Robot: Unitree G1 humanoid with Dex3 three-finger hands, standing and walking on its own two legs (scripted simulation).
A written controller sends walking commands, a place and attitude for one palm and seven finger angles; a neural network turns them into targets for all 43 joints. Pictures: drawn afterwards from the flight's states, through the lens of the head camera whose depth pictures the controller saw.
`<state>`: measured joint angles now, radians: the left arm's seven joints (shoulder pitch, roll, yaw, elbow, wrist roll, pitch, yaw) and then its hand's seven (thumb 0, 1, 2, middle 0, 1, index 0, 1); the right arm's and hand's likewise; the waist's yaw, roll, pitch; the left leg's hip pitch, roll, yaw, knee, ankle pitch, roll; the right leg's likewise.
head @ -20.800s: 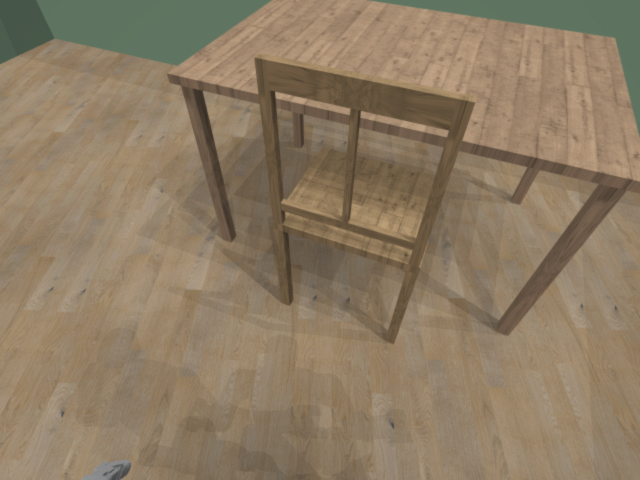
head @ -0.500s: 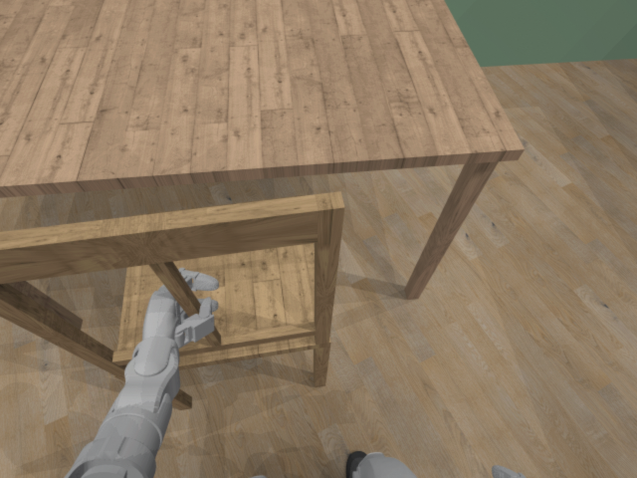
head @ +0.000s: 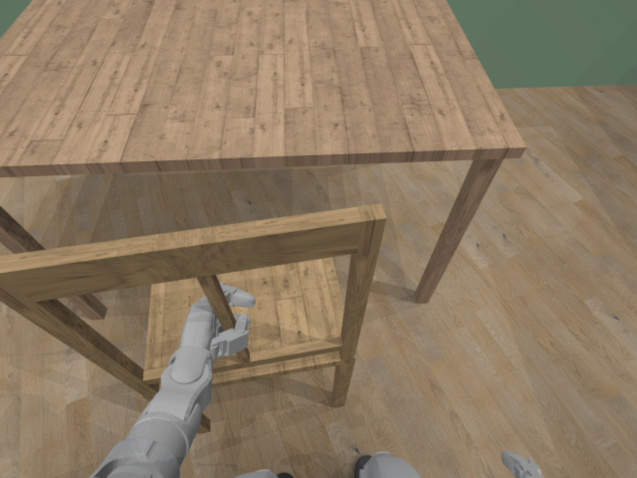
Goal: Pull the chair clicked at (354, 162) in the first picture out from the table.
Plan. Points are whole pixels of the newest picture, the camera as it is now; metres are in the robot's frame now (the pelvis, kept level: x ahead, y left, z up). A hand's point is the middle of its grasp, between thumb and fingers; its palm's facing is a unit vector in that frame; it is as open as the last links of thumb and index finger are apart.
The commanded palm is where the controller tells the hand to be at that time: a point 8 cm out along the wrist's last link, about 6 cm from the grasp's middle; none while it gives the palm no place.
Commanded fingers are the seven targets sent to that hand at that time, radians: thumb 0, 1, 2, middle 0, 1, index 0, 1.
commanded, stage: step backward, pulling the chair out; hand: left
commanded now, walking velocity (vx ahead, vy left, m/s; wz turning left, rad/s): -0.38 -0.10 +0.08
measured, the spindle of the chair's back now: (228, 323) +0.34 +0.14 -0.08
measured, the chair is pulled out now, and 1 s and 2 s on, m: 0.16 0.26 0.45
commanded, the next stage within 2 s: none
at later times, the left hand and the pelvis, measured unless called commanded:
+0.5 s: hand (241, 359) +0.28 +0.11 -0.07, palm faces -0.02 -0.98 -0.18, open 5.0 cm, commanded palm +0.25 +0.16 -0.06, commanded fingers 0.00 0.90 0.90 -0.50 -1.45 -0.50 -1.45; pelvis -0.06 +0.00 +0.00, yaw +4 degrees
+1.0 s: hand (233, 402) +0.22 +0.12 -0.07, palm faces -0.03 -0.98 -0.18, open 5.1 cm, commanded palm +0.22 +0.17 -0.06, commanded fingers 0.00 0.90 0.90 -0.50 -1.45 -0.50 -1.45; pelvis -0.09 +0.00 +0.00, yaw +1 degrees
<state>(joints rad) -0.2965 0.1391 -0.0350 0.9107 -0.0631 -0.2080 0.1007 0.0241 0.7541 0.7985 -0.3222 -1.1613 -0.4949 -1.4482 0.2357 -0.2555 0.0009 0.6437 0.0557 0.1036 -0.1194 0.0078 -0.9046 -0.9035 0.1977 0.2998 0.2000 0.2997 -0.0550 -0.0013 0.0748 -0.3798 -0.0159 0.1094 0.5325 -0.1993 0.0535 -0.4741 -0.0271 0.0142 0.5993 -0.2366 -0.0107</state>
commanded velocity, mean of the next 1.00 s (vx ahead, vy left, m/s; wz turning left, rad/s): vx -0.38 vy -0.04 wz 0.04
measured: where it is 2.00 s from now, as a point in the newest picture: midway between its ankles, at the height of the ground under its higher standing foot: outside the picture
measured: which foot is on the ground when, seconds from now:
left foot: down 0.00-0.24, up 0.26-0.44, down 0.46-1.00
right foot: down 0.00-0.84, up 0.86-0.96, down 0.98-1.00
